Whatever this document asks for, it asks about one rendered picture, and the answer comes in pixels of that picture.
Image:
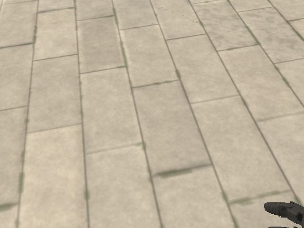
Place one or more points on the robot right hand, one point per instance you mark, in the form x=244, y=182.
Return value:
x=290, y=210

